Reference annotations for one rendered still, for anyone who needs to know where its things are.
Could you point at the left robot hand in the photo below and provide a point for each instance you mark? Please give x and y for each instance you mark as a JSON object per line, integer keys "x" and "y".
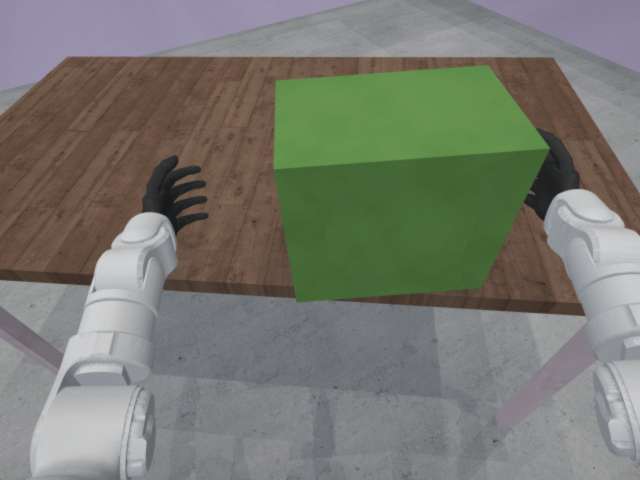
{"x": 160, "y": 195}

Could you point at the robot left forearm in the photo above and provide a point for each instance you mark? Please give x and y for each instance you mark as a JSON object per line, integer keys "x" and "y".
{"x": 113, "y": 346}

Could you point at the robot left upper arm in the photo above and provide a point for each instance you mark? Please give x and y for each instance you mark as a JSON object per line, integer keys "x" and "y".
{"x": 97, "y": 433}

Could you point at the right robot hand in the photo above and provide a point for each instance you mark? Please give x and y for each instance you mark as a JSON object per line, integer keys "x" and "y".
{"x": 556, "y": 175}

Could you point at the robot right upper arm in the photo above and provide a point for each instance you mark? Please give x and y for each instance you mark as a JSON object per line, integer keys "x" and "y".
{"x": 617, "y": 406}

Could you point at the robot right forearm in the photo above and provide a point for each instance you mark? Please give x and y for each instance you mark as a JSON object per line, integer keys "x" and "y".
{"x": 602, "y": 259}

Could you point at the carton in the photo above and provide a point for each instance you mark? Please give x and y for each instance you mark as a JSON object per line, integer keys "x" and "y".
{"x": 399, "y": 182}

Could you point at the table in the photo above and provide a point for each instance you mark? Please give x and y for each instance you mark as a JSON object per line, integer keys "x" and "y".
{"x": 78, "y": 149}

